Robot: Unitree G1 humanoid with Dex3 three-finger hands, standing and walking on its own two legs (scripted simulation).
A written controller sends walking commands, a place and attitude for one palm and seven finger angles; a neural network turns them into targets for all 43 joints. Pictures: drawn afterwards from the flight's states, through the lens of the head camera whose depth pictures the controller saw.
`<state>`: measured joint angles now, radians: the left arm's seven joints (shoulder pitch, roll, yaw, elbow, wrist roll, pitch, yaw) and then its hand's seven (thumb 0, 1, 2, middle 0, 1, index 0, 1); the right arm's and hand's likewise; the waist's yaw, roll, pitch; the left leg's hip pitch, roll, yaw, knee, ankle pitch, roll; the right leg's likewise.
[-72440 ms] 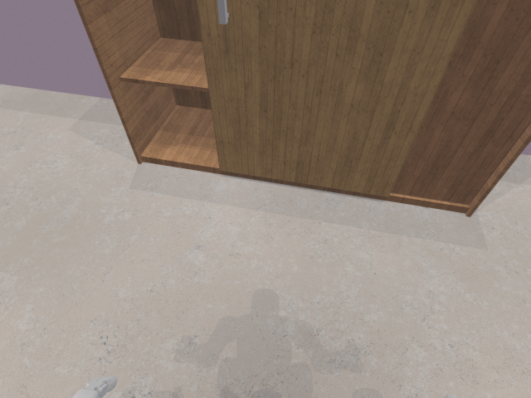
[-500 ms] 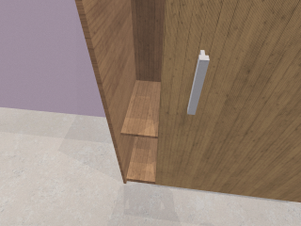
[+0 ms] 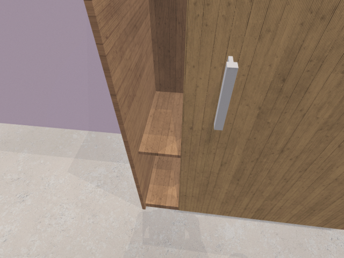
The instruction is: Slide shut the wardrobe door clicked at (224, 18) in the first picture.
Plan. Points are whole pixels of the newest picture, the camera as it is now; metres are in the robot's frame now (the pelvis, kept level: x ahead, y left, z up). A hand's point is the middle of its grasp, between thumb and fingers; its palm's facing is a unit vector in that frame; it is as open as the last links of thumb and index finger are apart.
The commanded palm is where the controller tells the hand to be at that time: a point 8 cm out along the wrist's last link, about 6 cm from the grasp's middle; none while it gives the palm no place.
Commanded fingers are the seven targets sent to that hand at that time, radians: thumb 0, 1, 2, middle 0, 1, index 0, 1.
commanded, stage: look again from close up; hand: right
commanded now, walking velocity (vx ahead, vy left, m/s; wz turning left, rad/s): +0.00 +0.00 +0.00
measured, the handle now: (223, 95) +0.48 -0.11 +0.14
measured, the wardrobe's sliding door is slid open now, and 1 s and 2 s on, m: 0.20 0.20 0.20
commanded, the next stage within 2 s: raise the hand with hooked fingers in 0.80 s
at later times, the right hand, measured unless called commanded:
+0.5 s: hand out of the picture -0.03 -0.16 -0.18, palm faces +0.06 +0.99 -0.16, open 7.4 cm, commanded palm none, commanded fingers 0.00 -0.90 -0.90 0.20 0.30 0.20 0.30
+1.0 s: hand out of the picture +0.05 -0.19 -0.13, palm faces +0.20 +0.94 -0.26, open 7.3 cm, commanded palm +0.10 -0.21 -0.06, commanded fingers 0.00 -0.76 -0.84 0.21 0.39 0.21 0.39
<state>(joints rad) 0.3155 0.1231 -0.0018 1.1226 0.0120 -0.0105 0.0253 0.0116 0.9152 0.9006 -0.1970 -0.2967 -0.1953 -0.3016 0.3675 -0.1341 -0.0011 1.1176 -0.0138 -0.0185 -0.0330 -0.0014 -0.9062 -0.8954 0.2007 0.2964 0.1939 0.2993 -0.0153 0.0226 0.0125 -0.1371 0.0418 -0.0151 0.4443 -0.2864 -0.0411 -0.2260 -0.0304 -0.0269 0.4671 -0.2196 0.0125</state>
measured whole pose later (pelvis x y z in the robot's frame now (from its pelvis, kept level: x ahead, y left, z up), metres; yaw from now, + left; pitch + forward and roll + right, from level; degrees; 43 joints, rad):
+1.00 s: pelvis +0.00 +0.00 -0.01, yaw -1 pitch +0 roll +0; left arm 0.36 0.17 -0.01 0.98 -0.03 -0.15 0.06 0.03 0.93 0.90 -0.20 -0.30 -0.20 -0.30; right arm 0.53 -0.18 0.00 0.48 0.07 0.05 -0.14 0.04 -0.95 -0.89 0.21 0.31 0.20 0.31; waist -0.02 0.00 0.02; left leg -0.19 0.04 -0.01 0.54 -0.34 -0.02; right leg -0.28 -0.03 -0.02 0.54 -0.26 0.02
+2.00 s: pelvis -0.02 +0.01 -0.03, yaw -3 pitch +3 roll +2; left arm 0.28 0.27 0.00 0.66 -0.05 -0.32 0.11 0.02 0.90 0.90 -0.20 -0.30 -0.20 -0.30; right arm 0.27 -0.33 -0.32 -0.04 0.35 -0.17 0.34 0.00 0.19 -0.43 0.28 0.99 0.27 1.00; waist -0.02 -0.05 -0.05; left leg -0.39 0.02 0.04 0.75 -0.41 -0.02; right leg -0.52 -0.05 0.05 0.78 -0.32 0.03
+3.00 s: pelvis -0.01 +0.02 -0.01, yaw -3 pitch -1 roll +1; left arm 0.24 0.26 -0.06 0.66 -0.07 -0.26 0.12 0.02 0.90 0.90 -0.20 -0.30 -0.20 -0.30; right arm -0.09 -0.46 -0.48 0.16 0.35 0.09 0.39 -0.02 0.50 -0.30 0.30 1.20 0.30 1.20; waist -0.04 -0.07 -0.03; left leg -0.18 0.02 0.05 0.54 -0.33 -0.01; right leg -0.30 -0.05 0.04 0.57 -0.25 0.04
